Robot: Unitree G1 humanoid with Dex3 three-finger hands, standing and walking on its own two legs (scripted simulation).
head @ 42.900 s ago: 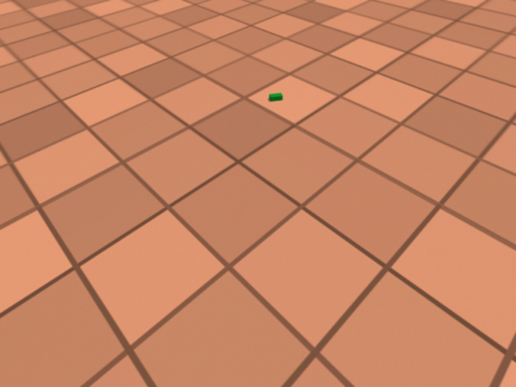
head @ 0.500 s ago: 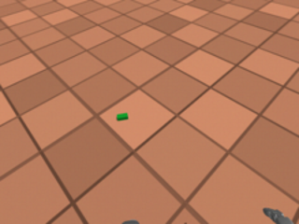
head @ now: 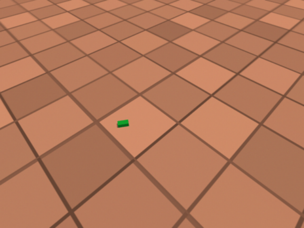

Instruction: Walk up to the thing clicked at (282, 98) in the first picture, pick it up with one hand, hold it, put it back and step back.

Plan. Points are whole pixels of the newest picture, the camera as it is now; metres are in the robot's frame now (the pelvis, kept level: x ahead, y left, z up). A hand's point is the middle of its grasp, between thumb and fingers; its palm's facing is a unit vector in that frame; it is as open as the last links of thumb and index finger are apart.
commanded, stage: step back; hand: left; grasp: from above
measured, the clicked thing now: (123, 123) +1.03 +0.28 -0.75
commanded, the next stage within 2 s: stand in 0.38 s
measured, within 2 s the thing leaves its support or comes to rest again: neither
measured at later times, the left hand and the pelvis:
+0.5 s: hand out of the picture +0.15 +0.25 -0.15, palm faces +0.02 -0.95 -0.32, open 7.4 cm; pelvis +0.04 +0.00 +0.01, yaw +1 degrees
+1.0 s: hand out of the picture +0.10 +0.24 -0.14, palm faces -0.01 -0.94 -0.35, open 7.4 cm; pelvis +0.03 -0.02 +0.02, yaw +1 degrees
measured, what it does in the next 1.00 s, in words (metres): steps on the spot: right foot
